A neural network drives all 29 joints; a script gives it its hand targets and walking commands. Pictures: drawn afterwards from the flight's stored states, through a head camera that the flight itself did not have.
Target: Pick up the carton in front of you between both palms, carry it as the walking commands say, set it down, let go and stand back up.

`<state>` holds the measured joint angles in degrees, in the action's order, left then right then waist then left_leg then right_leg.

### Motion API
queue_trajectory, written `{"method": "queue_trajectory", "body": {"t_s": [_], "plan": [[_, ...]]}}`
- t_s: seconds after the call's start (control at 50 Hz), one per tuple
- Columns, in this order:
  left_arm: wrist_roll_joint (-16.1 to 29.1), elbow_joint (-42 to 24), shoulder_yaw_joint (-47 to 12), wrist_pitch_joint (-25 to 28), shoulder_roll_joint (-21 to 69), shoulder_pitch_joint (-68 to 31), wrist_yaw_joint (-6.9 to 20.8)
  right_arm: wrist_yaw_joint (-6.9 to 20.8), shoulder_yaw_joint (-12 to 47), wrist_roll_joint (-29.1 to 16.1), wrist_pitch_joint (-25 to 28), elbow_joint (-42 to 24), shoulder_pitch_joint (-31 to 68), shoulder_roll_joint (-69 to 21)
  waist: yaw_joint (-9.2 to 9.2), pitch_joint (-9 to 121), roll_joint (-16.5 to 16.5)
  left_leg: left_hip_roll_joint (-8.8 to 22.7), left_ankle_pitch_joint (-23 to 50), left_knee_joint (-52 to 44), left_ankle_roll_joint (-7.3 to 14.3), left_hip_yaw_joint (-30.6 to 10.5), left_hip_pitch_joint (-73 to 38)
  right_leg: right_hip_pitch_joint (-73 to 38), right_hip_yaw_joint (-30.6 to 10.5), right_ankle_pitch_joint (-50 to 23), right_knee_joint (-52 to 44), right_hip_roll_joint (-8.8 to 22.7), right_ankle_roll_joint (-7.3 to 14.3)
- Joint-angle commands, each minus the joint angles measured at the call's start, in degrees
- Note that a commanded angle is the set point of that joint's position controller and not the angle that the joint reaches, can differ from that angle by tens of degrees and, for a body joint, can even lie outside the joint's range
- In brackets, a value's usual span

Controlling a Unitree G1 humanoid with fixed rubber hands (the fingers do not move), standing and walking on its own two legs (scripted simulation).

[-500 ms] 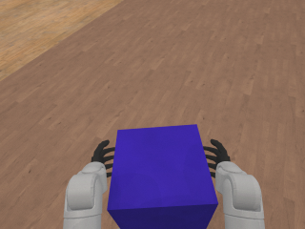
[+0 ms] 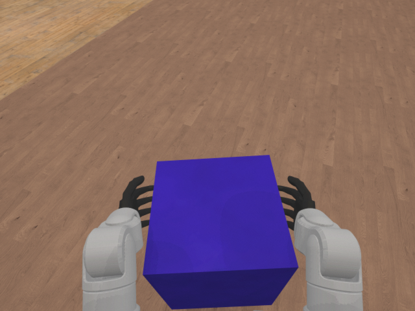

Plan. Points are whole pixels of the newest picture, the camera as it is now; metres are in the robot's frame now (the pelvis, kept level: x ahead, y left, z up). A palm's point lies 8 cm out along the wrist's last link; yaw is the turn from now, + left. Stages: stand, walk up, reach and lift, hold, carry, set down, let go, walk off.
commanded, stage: carry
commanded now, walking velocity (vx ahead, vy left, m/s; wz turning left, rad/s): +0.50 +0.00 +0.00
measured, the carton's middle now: (217, 237) +0.27 -0.01 -0.01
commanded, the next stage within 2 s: none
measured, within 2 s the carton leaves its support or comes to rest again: neither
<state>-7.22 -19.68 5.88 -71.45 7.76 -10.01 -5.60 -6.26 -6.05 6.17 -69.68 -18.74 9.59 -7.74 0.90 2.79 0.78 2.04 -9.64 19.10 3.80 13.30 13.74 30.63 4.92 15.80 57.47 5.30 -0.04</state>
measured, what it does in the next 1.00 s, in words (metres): walks ahead: right foot, then left foot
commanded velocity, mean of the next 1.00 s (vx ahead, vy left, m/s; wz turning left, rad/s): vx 0.21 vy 0.00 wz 0.00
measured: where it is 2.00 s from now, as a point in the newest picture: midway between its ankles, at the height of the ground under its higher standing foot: (210, 238)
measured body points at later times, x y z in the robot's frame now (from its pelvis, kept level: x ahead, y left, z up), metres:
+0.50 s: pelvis +0.35 -0.05 +0.00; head +0.38 -0.06 +0.45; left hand +0.61 +0.12 +0.05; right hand +0.63 -0.18 +0.04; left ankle +0.35 +0.09 -0.69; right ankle +0.34 -0.12 -0.75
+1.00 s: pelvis +0.59 -0.01 -0.01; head +0.59 -0.01 +0.44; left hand +0.87 +0.14 +0.07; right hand +0.88 -0.16 +0.07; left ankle +0.60 +0.08 -0.75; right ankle +0.53 -0.13 -0.75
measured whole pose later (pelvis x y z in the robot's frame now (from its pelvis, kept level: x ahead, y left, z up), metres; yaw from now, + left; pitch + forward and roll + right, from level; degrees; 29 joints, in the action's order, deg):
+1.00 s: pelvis +0.59 -0.01 -0.01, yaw +1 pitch +4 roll +1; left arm -7.3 -19.5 6.2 -71.1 7.9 -10.9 -5.5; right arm -5.9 -6.4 6.6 -69.3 -18.6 10.5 -7.8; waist 0.2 4.5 1.0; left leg 2.0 -12.8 26.3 2.3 12.8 16.8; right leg 10.4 6.7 19.2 26.6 4.0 -1.4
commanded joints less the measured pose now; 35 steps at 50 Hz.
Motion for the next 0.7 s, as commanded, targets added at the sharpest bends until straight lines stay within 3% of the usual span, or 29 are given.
{"method": "queue_trajectory", "body": {"t_s": [0.0, 0.08, 0.18, 0.22, 0.24, 0.26, 0.28, 0.3, 0.32, 0.34, 0.36, 0.38, 0.42, 0.44, 0.48, 0.56, 0.6, 0.64, 0.66, 0.68], "plan": [[24.66, -7.51, -42.1, 2.54, 54.89, -29.54, 14.16, 16.5, 40.99, -26.21, 0.62, -8.48, 29.82, -54.6, -0.26, 16.89, -7.58, 14.81, 4.21, -10.91, 4.66, -12.5, -17.11, 4.93, 0.09, -4.89, -9.74, 2.02, -0.98], [23.43, -4.65, -41.39, 1.65, 53.33, -24.74, 14.09, 16.51, 40.23, -24.53, -0.15, -5.45, 24.82, -52.45, 0.04, 13.6, -7.75, 12.56, 13.7, -9.69, 3.65, -7.76, -19.41, 4.12, 3.88, -11.49, -22.49, 0.27, -1.04], [24.27, -3.0, -41.28, 1.32, 52.62, -25.56, 15.36, 16.43, 40.21, -23.08, -0.06, -3.14, 24.2, -52.04, 0.12, 9.5, -9.31, 12.05, 23.03, -5.51, 1.48, -4.73, -21.86, -0.59, 6.92, -14.63, -30.27, -1.52, 1.21], [24.48, -1.96, -40.91, 1.49, 52.81, -25.24, 15.75, 16.37, 40.51, -23.02, 0.05, -2.99, 25.01, -52.13, -1.24, 12.45, -8.48, 10.25, 30.93, 5.19, -0.67, -0.65, -19.33, -13.33, 10.95, -11.75, -33.52, -5.12, 1.89], [24.5, -1.19, -40.56, 1.66, 52.77, -24.93, 15.94, 16.34, 40.72, -23.03, 0.06, -2.94, 25.09, -52.07, -1.94, 15.99, -5.87, 8.12, 28.76, 15.36, -2.13, 0.9, -12.46, -25.7, 10.21, -8.4, -33.06, -4.97, 2.39], [24.11, -0.36, -40.13, 1.9, 52.45, -24.14, 16.12, 16.41, 41.11, -23.23, -0.06, -3.35, 25.94, -51.93, -3.06, 20.7, 3.14, 4.76, 14.71, 30.45, -4.44, 0.45, -0.13, -37.58, -7.96, 1.5, -37.28, 7.15, 5.24], [24.27, 0.94, -40.28, 2.72, 52.9, -24.67, 16.3, 16.43, 41.97, -23.46, -0.12, -4.93, 27.51, -52.68, -2.68, 24.08, 18.43, -2.54, -10.98, 46.56, -6.32, -3.55, 18.51, -50.69, -31.12, 0.31, -42.47, 19.36, 12.85], [24.94, 0.55, -40.29, 3.21, 54.69, -23.88, 16.29, 16.54, 41.98, -23.79, 0.27, -3.91, 27.54, -53.21, -2.47, 23.03, 16.77, -1.44, -17.72, 54.6, -4.72, -10.3, 24.41, -49.68, -31.3, -12.41, -43.64, 19.33, 13.58], [25.04, -0.32, -40.42, 3.77, 56.0, -24.28, 16.21, 16.66, 42.44, -24.0, 1.01, -3.92, 28.13, -54.46, -2.53, 22.82, 11.88, 1.09, -16.43, 56.85, -3.15, -12.58, 26.07, -48.03, -24.45, -21.63, -40.66, 17.73, 12.98], [25.06, -1.41, -40.63, 4.36, 57.52, -24.99, 16.11, 16.7, 42.78, -24.44, 1.73, -4.24, 28.37, -56.0, -2.51, 22.93, 4.44, 3.5, -13.67, 54.29, -2.57, -13.56, 25.91, -45.55, -19.58, -25.01, -39.69, 16.73, 11.3], [25.25, -2.64, -41.11, 4.93, 58.62, -26.21, 16.0, 16.68, 43.12, -24.86, 2.37, -4.58, 28.42, -57.33, -2.29, 21.96, 1.83, 5.25, -10.66, 49.63, -2.55, -13.89, 24.55, -42.07, -15.64, -23.71, -41.03, 15.52, 9.32], [25.6, -3.63, -41.58, 5.41, 59.09, -26.77, 15.92, 16.58, 43.6, -25.14, 2.9, -5.28, 28.42, -58.29, -2.11, 21.93, 2.93, 5.77, -8.58, 44.61, -2.79, -13.47, 22.37, -39.86, -12.7, -19.52, -42.99, 14.42, 7.74], [26.24, -5.62, -42.21, 5.91, 59.19, -26.43, 16.02, 16.12, 43.99, -24.92, 3.81, -6.27, 27.09, -59.02, -2.15, 21.44, 5.35, 4.79, -6.91, 38.52, -3.57, -10.93, 20.8, -38.02, -8.84, -16.83, -45.23, 13.53, 8.12], [26.46, -6.2, -42.41, 5.96, 58.75, -25.86, 16.12, 15.79, 44.04, -24.57, 4.11, -6.62, 26.1, -58.93, -2.08, 20.49, 5.51, 4.4, -6.55, 34.74, -4.09, -9.74, 20.93, -37.55, -6.78, -18.9, -45.62, 13.22, 8.55], [26.79, -7.37, -42.7, 5.87, 57.3, -24.6, 16.25, 15.14, 44.04, -23.94, 4.34, -7.35, 24.19, -58.15, -1.9, 18.6, 5.88, 3.24, -4.06, 26.05, -4.89, -7.05, 20.07, -37.19, -1.63, -28.7, -44.32, 11.48, 8.32], [26.02, -9.47, -42.05, 5.0, 53.32, -22.36, 15.95, 14.57, 43.81, -24.01, 3.32, -10.19, 23.32, -54.51, -2.0, 16.4, 8.92, -0.7, 6.91, 12.87, -5.06, -2.17, 13.9, -36.45, 6.13, -45.52, -39.85, 7.81, 5.13], [24.82, -9.2, -41.22, 4.13, 51.5, -21.09, 15.57, 14.84, 43.41, -24.24, 2.11, -10.18, 22.89, -52.6, -2.01, 16.11, 8.86, -1.36, 13.32, 7.51, -4.85, -1.0, 8.45, -35.73, 7.7, -43.03, -36.18, 6.74, 3.36], [23.76, -8.35, -40.27, 2.99, 49.53, -21.05, 15.32, 15.24, 42.66, -24.01, 0.9, -9.34, 22.42, -50.78, -0.94, 16.45, 5.71, -1.85, 24.06, -1.8, -4.81, 0.97, -4.84, -30.1, 10.13, -38.62, -27.46, 4.26, 0.01], [23.34, -7.63, -39.89, 2.42, 48.34, -21.43, 15.24, 15.5, 41.96, -23.81, 0.21, -8.76, 22.75, -49.46, -0.7, 18.04, 3.41, 3.24, 35.1, -0.8, -4.59, -3.51, -14.13, -24.33, 9.1, -29.41, -22.69, 2.91, -1.93], [23.5, -7.97, -40.21, 1.5, 47.36, -23.1, 15.15, 15.71, 41.06, -23.5, -0.28, -7.46, 23.02, -48.35, -0.11, 23.08, -6.78, 15.65, 61.54, 7.73, 0.83, -15.17, -27.95, -14.71, 5.53, -6.64, -13.01, 0.96, -3.28]]}}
